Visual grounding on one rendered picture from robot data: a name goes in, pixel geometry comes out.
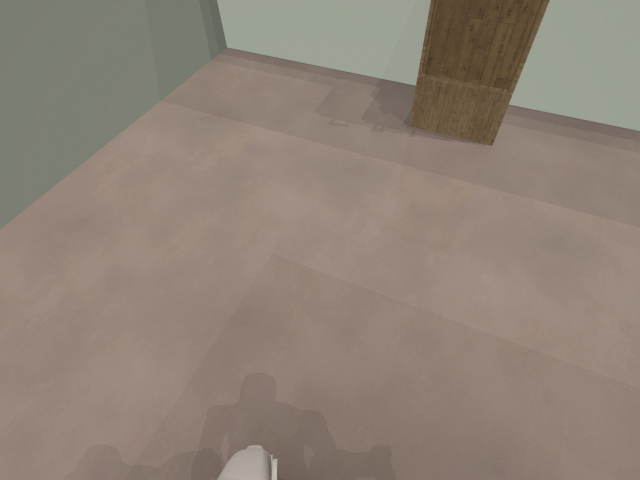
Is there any left robot thigh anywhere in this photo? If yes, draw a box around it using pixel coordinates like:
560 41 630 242
217 449 278 480

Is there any cupboard door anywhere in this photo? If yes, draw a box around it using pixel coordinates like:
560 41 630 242
422 0 543 90

